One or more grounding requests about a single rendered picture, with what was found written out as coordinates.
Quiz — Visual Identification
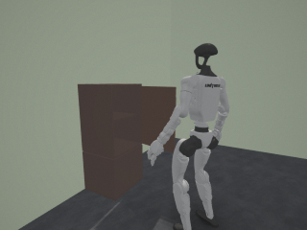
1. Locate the robot right forearm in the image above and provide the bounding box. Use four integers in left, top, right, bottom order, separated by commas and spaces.
214, 109, 229, 132

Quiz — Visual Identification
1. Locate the left robot upper arm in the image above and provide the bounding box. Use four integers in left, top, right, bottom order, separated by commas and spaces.
178, 75, 198, 118

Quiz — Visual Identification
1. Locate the left robot thigh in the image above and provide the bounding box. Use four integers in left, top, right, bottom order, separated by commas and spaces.
172, 137, 198, 194

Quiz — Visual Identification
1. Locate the right robot upper arm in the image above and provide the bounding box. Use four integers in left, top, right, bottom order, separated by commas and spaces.
218, 77, 230, 113

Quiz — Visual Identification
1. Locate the right robot hand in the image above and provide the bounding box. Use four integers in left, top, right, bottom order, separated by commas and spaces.
212, 129, 222, 142

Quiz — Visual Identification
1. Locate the robot left forearm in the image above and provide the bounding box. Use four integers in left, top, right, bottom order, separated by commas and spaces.
157, 105, 182, 145

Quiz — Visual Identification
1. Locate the left robot hand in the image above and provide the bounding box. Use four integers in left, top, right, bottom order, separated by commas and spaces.
147, 139, 164, 166

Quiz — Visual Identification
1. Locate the cupboard door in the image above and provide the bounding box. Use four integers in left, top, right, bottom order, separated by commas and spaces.
141, 86, 177, 153

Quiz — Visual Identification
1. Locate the right robot foot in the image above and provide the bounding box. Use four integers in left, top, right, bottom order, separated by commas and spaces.
195, 210, 219, 228

